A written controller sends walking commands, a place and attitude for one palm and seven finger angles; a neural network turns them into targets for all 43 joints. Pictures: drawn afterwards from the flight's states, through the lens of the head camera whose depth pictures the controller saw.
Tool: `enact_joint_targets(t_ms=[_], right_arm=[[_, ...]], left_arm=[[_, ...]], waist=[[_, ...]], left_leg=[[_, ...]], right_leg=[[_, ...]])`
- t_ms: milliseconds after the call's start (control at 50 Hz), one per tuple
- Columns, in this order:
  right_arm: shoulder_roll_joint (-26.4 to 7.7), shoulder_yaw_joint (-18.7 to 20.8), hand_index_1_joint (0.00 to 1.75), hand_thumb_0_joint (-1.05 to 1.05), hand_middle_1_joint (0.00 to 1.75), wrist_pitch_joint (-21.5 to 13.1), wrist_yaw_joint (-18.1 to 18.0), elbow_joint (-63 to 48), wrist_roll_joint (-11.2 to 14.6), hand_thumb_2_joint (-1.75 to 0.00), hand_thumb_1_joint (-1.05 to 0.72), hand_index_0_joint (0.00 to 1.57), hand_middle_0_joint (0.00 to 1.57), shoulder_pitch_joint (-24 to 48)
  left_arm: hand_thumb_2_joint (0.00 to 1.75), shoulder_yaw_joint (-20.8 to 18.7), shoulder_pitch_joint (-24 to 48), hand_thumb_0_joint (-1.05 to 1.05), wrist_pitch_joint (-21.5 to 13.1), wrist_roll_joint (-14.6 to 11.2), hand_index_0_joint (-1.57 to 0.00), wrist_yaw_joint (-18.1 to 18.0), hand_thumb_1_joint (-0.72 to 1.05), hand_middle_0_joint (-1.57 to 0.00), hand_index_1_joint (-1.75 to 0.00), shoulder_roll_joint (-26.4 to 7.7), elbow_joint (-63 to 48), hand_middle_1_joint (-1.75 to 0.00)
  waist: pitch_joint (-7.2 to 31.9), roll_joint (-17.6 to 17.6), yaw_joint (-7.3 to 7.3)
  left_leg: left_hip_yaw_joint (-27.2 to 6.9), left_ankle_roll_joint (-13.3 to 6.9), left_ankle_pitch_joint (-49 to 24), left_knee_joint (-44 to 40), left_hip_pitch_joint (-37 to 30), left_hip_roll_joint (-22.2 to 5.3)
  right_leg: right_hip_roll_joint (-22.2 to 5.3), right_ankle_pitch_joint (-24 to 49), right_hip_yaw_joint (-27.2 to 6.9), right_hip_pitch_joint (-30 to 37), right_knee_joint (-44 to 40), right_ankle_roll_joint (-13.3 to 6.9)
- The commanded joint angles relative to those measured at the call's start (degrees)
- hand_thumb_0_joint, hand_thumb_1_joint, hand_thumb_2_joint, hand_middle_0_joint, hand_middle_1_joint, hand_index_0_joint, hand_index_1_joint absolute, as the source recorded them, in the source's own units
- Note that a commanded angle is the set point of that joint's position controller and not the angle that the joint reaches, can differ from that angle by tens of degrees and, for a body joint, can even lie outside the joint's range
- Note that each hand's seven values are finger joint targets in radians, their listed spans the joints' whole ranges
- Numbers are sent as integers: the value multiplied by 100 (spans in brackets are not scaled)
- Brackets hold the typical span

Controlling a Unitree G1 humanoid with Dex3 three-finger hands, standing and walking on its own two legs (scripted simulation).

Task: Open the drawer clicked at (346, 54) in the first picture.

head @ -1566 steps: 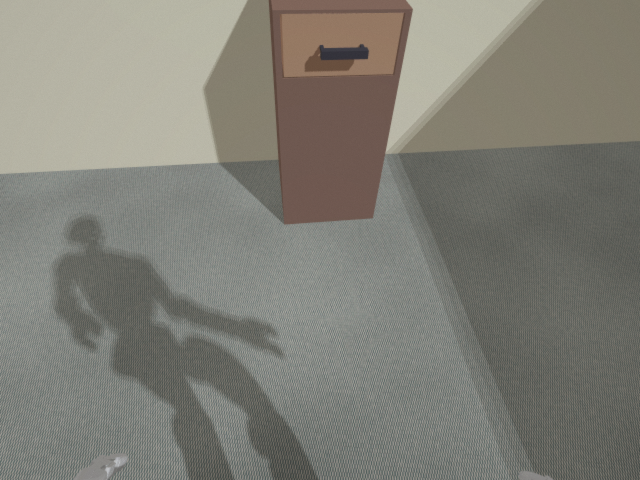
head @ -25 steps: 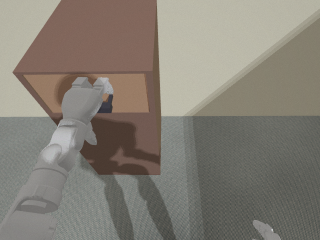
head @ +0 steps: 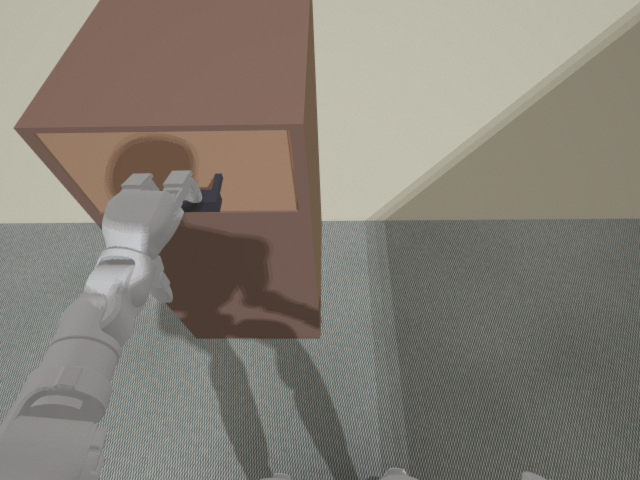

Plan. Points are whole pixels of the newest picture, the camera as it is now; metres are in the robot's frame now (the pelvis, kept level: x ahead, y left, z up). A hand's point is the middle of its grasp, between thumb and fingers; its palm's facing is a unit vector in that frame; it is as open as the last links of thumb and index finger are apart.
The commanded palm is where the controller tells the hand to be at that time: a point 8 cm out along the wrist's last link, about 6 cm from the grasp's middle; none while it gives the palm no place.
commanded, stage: lower the fingers behind the handle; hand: left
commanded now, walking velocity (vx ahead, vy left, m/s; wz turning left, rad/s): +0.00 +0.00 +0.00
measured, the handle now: (176, 190) +0.51 +0.26 +0.02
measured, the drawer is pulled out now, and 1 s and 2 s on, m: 0.00 0.00 0.00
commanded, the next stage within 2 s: lift the fingers back up to retry in 0.94 s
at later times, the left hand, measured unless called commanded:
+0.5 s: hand (166, 233) +0.41 +0.24 +0.03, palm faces -0.01 +0.00 -1.00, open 13.8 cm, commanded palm +0.39 +0.25 +0.05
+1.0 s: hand (167, 231) +0.42 +0.24 +0.04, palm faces -0.03 +0.02 -1.00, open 13.7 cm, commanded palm +0.40 +0.24 +0.05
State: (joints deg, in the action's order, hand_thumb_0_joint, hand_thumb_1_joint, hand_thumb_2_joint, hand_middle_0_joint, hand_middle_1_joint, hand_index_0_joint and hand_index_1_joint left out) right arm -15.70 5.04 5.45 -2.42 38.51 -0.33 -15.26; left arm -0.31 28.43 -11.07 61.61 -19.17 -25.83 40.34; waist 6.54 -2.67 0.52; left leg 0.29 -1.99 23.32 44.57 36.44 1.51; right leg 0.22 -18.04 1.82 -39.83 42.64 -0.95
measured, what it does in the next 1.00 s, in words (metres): stands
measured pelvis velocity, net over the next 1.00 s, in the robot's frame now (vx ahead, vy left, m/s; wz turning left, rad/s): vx -0.04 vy -0.01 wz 0.00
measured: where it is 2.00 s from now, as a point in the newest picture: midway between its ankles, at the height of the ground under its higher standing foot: outside the picture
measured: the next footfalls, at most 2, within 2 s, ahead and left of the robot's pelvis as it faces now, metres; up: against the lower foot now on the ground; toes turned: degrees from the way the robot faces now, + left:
none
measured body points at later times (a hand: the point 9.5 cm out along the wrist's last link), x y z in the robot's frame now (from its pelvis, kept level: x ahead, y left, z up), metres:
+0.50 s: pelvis -0.02 +0.00 +0.00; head +0.05 -0.02 +0.44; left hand +0.41 +0.24 +0.09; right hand +0.05 -0.28 -0.14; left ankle -0.02 +0.10 -0.71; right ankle +0.02 -0.11 -0.71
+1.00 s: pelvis -0.04 -0.01 -0.01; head +0.05 -0.03 +0.43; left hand +0.41 +0.23 +0.09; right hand +0.03 -0.28 -0.15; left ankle -0.02 +0.10 -0.71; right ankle +0.02 -0.11 -0.71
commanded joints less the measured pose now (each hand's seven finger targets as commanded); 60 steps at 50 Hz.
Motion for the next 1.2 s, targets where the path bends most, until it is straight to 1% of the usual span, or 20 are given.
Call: enact_joint_targets(t_ms=[0, 60, 140, 220, 280, 340, 420, 440, 500, 540, 580, 660, 720, 840, 900, 920, 1020, 1080, 1100, 1180], right_arm=[[-674, 168, 30, 0, 30, -100, 55, -452, 40, -90, -90, 20, 20, -352], [-726, 102, 30, 0, 30, -32, 15, -435, 55, -90, -90, 20, 20, -278], [-719, -14, 30, 0, 30, 7, -83, -481, 123, -90, -90, 20, 20, -200], [-751, -113, 30, 0, 30, 9, -174, -571, 156, -90, -90, 20, 20, -216], [-757, -110, 30, 0, 30, -15, -201, -635, 159, -90, -90, 20, 20, -312], [-744, -67, 30, 0, 30, -60, -181, -686, 151, -90, -90, 20, 20, -383], [-778, -18, 30, 0, 30, -126, -157, -663, 163, -90, -90, 20, 20, -498], [-776, -10, 30, 0, 30, -134, -144, -664, 162, -90, -90, 20, 20, -528], [-813, 3, 30, 0, 30, -174, -119, -598, 170, -90, -90, 20, 20, -638], [-838, -13, 30, 0, 30, -165, -128, -589, 180, -90, -90, 20, 20, -654], [-835, -1, 30, 0, 30, -169, -123, -572, 177, -90, -90, 20, 20, -717], [-832, -26, 30, 0, 30, -149, -124, -559, 178, -90, -90, 20, 20, -760], [-827, -72, 30, 0, 30, -131, -146, -593, 203, -90, -90, 20, 20, -699], [-860, -142, 30, 0, 30, -173, -238, -646, 239, -90, -90, 20, 20, -675], [-820, -121, 30, 0, 30, -205, -223, -688, 214, -90, -90, 20, 20, -738], [-815, -121, 30, 0, 30, -198, -218, -707, 215, -90, -90, 20, 20, -731], [-813, -98, 30, 0, 30, -222, -192, -701, 221, -90, -90, 20, 20, -759], [-806, -74, 30, 0, 30, -195, -199, -688, 215, -90, -90, 20, 20, -800], [-780, -74, 30, 0, 30, -189, -192, -709, 217, -90, -90, 20, 20, -791], [-754, -63, 30, 0, 30, -157, -203, -674, 225, -90, -90, 20, 20, -724]], left_arm=[[30, -455, 2296, 0, 709, 67, -30, -537, -50, -30, -120, -1385, -605, -120], [30, -532, 2417, 0, 1096, 44, -30, -504, -50, -30, -120, -1667, -218, -120], [30, -286, 2312, 0, 1323, -101, -30, -169, -50, -30, -120, -1583, 408, -120], [30, -224, 2166, 0, 1186, -142, -30, 201, -50, -30, -120, -1674, 843, -120], [30, -175, 2036, 0, 940, -119, -30, 368, -50, -30, -120, -1612, 923, -120], [30, -129, 1711, 0, 716, -92, -30, 389, -50, -30, -120, -1416, 907, -120], [30, -71, 1929, 0, 609, -30, -30, 283, -50, -30, -120, -1408, 869, -120], [30, -43, 1932, 0, 621, -2, -30, 237, -50, -30, -120, -1387, 864, -120], [30, 83, 2203, 0, 746, -1, -30, 124, -50, -30, -120, -1324, 1024, -120], [30, 56, 2327, 0, 869, 2, -30, 96, -50, -30, -120, -1470, 1111, -120], [30, 91, 2596, 0, 944, 13, -30, 75, -50, -30, -120, -1494, 1007, -120], [30, 228, 2696, 0, 1110, -94, -30, 136, -50, -30, -120, -1312, 1117, -120], [30, 252, 2543, 0, 1145, -170, -30, 246, -50, -30, -120, -1292, 1248, -120], [30, 290, 2684, 0, 1001, -182, -30, 478, -50, -30, -120, -1431, 1427, -120], [30, 190, 2477, 0, 833, -193, -30, 500, -50, -30, -120, -1410, 1241, -120], [30, 163, 2367, 0, 804, -180, -30, 511, -50, -30, -120, -1439, 1265, -120], [30, 292, 2477, 0, 762, -130, -30, 430, -50, -30, -120, -1281, 1187, -120], [30, -40, 2787, 0, 771, -126, -30, 325, -50, -30, -120, -1713, 833, -120], [30, 60, 2762, 0, 802, -142, -30, 320, -50, -30, -120, -1567, 782, -120], [30, -138, 2924, 0, 841, -209, -30, 268, -50, -30, -120, -1785, 550, -120]], waist=[[2291, 149, -155], [2211, 329, -137], [1702, 553, -180], [1223, 691, -182], [1197, 636, -183], [1263, 677, -139], [1238, 745, -258], [1272, 596, -244], [1215, 689, -386], [1238, 631, -389], [1523, 442, -398], [1661, 528, -463], [1447, 587, -429], [1024, 875, -555], [1392, 681, -427], [1345, 661, -395], [1276, 672, -476], [1697, 580, -414], [1782, 434, -397], [1854, 379, -372]], left_leg=[[14, 53, -2306, -492, -764, 39], [62, 2, -1874, -624, -582, 71], [132, -50, -1276, -811, -354, 86], [135, -76, -774, -890, -29, 99], [121, -79, -723, -812, 61, 93], [153, -74, -734, -695, 98, 82], [144, -79, -544, -523, 325, 79], [142, -72, -525, -506, 344, 93], [132, -83, -347, -391, 464, 89], [134, -79, -265, -373, 543, 110], [113, -84, -358, -350, 409, 103], [90, -85, -410, -352, 332, 102], [117, -88, -222, -387, 435, 110], [86, -123, 248, -386, 690, 119], [105, -124, 23, -304, 581, 110], [107, -116, 8, -284, 634, 122], [99, -116, 78, -229, 705, 115], [77, -130, -178, -262, 520, 98], [92, -117, -254, -294, 440, 118], [71, -121, -363, -431, 218, 94]], right_leg=[[219, 1713, -4, 1423, -248, -171], [202, 1437, -69, 1657, -396, -140], [159, 1029, -124, 1734, -641, -83], [133, 545, -155, 1623, -753, -70], [137, 476, -159, 1474, -685, -93], [155, 498, -162, 1321, -615, -104], [151, 307, -189, 1001, -542, -92], [156, 252, -180, 931, -504, -106], [154, 52, -176, 691, -475, -87], [145, -55, -187, 653, -464, -87], [151, 18, -173, 672, -398, -92], [156, 121, -143, 765, -423, -82], [133, -46, -166, 776, -493, -52], [104, -580, -193, 562, -604, -19], [109, -314, -207, 697, -474, -45], [114, -288, -212, 675, -458, -54], [125, -380, -206, 488, -442, -45], [125, -130, -224, 798, -400, -49], [127, -31, -222, 882, -403, -48], [122, 47, -227, 1109, -521, -37]])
